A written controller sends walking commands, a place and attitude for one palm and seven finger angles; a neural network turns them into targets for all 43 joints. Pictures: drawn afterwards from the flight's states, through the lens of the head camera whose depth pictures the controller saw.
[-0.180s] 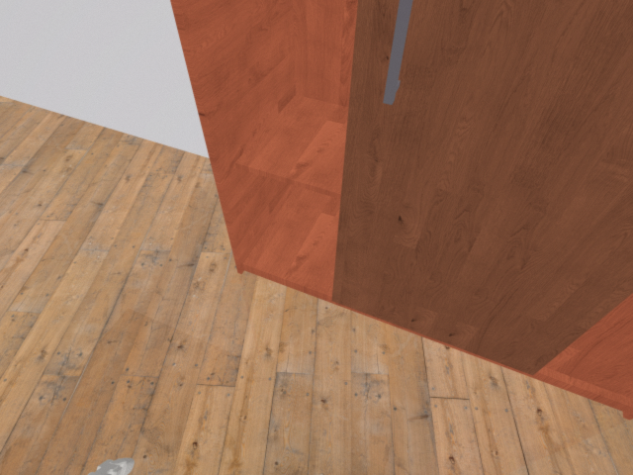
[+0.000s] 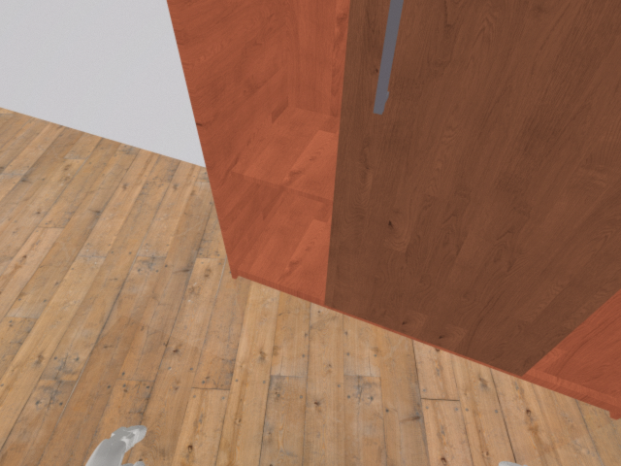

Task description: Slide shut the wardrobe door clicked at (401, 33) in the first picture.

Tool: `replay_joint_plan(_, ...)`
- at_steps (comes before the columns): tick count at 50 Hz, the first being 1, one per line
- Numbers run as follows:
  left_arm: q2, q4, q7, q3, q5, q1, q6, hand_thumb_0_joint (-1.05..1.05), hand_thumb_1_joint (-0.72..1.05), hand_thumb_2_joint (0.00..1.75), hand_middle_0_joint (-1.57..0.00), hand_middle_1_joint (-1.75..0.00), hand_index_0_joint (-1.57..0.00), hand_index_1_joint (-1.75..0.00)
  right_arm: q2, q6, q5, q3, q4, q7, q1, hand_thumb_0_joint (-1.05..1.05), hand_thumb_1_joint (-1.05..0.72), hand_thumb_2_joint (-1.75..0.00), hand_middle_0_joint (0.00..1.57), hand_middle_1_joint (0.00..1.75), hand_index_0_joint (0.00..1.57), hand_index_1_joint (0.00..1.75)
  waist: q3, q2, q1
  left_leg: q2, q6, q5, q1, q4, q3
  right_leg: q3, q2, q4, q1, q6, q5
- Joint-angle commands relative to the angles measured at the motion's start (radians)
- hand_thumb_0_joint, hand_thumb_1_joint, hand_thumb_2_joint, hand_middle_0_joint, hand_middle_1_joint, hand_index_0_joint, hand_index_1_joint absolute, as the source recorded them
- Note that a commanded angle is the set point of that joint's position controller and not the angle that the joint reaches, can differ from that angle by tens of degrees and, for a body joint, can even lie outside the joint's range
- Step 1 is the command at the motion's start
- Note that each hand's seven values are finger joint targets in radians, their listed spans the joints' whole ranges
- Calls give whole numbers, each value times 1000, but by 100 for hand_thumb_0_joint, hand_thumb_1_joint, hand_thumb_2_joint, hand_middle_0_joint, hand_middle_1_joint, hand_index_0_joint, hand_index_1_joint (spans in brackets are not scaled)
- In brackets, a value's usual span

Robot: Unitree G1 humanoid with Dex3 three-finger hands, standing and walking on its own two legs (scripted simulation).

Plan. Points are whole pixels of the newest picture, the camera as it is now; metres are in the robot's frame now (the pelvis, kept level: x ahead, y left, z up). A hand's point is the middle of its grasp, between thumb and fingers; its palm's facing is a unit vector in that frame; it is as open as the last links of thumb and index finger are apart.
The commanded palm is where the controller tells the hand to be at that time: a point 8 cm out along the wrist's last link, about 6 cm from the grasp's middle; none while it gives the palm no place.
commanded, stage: stand and wait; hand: right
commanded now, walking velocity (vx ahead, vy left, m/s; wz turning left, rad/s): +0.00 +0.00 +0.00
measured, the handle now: (396, 18) +0.72 -0.09 +0.26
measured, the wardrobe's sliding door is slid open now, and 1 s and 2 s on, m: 0.37 0.37 0.37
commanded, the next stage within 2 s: look at it before walking up in 0.64 s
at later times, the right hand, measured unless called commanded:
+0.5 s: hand out of the picture +0.05 -0.22 -0.15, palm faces -0.03 +0.94 -0.33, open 7.4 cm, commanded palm none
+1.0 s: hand out of the picture +0.06 -0.21 -0.15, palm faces -0.03 +0.95 -0.32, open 7.4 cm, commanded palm none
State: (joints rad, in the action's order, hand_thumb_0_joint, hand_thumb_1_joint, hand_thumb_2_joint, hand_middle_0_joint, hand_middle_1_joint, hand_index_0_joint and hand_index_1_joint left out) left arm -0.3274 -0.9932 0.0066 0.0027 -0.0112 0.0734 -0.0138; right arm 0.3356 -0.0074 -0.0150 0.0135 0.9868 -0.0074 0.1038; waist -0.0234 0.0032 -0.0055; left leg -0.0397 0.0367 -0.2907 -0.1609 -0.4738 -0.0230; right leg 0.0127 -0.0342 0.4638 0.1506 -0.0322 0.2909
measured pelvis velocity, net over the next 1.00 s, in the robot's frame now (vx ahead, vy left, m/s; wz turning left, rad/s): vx -0.02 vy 0.02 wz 0.00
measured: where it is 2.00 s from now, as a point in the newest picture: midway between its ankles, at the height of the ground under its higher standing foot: outside the picture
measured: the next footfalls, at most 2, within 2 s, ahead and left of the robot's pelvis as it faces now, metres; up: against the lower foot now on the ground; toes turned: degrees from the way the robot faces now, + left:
none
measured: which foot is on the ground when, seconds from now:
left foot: down 0.00-1.00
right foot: down 0.00-1.00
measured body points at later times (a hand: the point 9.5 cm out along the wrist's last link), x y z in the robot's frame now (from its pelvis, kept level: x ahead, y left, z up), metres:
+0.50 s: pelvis -0.01 +0.02 +0.01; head +0.00 +0.02 +0.46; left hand +0.06 +0.31 -0.13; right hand +0.05 -0.27 -0.13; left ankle -0.02 +0.14 -0.74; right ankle -0.03 -0.10 -0.74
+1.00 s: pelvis -0.02 +0.02 +0.01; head -0.02 +0.02 +0.46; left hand +0.05 +0.31 -0.13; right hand +0.06 -0.26 -0.13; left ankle -0.02 +0.14 -0.74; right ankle -0.03 -0.10 -0.74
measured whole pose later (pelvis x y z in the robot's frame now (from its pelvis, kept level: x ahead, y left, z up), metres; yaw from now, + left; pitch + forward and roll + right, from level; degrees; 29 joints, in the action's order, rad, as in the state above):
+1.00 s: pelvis -0.02 +0.02 +0.01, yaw +0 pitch -2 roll +0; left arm -0.32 -1.11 0.00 0.00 -0.01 0.13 -0.01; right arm 0.32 0.01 -0.01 0.01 1.08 0.00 0.14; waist -0.03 0.00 0.00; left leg 0.00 0.00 -0.21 -0.14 -0.37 -0.01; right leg 0.00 0.00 0.36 0.12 0.00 0.21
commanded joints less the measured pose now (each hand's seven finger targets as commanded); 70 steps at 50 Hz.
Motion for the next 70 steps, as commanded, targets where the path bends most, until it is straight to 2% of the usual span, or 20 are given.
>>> replay_joint_plan(1,-204,49,10,-44,-3,-35,-17,0,90,90,-20,-30,-20,-30,198,19,0,-46,-56,-11,-26,0,-90,-90,20,30,20,30,78,0,5,-68,-59,281,25,55,-38,-98,136,-90,-23,-12,-344)
replay_joint_plan(3,-202,44,11,-44,-4,-37,-19,0,90,90,-20,-30,-20,-30,193,20,0,-47,-52,-10,-22,0,-90,-90,20,30,20,30,87,-12,4,-70,-59,287,29,62,-41,-99,136,-96,-34,-11,-352)
replay_joint_plan(11,-190,12,11,-41,1,-26,-16,0,90,90,-20,-30,-20,-30,187,27,2,-46,-27,-11,-7,0,-90,-90,20,30,20,30,80,10,5,-78,-62,310,42,93,-55,-97,138,-104,-43,-3,-327)
replay_joint_plan(19,-186,-27,10,-36,3,-6,-14,0,90,90,-20,-30,-20,-30,182,29,5,-44,8,-10,4,0,-90,-90,20,30,20,30,61,8,4,-79,-62,255,40,126,-68,-97,140,-133,-32,4,-251)
replay_joint_plan(27,-185,-54,11,-34,4,13,-15,0,90,90,-20,-30,-20,-30,186,33,6,-44,27,-12,12,0,-90,-90,20,30,20,30,71,11,4,-81,-65,281,54,135,-75,-98,144,-137,-40,8,-266)
replay_joint_plan(30,-184,-59,10,-32,3,10,-14,0,90,90,-20,-30,-20,-30,182,32,6,-42,33,-10,8,0,-90,-90,20,30,20,30,40,10,3,-79,-63,229,33,151,-77,-99,142,-150,-25,10,-224)
replay_joint_plan(37,-183,-63,8,-32,3,15,-13,0,90,90,-20,-30,-20,-30,183,32,4,-42,31,-10,4,0,-90,-90,20,30,20,30,30,8,4,-77,-62,190,17,165,-86,-103,143,-157,-20,10,-202)
replay_joint_plan(53,-194,-61,8,-32,3,12,-18,0,90,90,-20,-30,-20,-30,185,32,3,-45,30,-7,2,0,-90,-90,20,30,20,30,36,-4,3,-73,-59,179,16,169,-82,-109,148,-170,-24,9,-204)
replay_joint_plan(56,-191,-62,8,-33,4,15,-19,0,90,90,-20,-30,-20,-30,187,35,3,-45,31,-8,8,0,-90,-90,20,30,20,30,57,4,3,-76,-60,223,36,163,-79,-111,150,-162,-36,8,-246)
replay_joint_plan(67,-198,-65,8,-31,5,9,-16,0,90,90,-20,-30,-20,-30,192,35,3,-44,37,-7,8,0,-90,-90,20,30,20,30,47,2,4,-78,-60,212,33,175,-79,-113,148,-168,-36,10,-231)
replay_joint_plan(70,-190,-58,6,-31,4,13,-14,0,90,90,-20,-30,-20,-30,185,31,4,-47,32,-9,12,0,-90,-90,20,30,20,30,59,-6,3,-85,-55,247,50,146,-58,-119,146,-148,-25,10,-282)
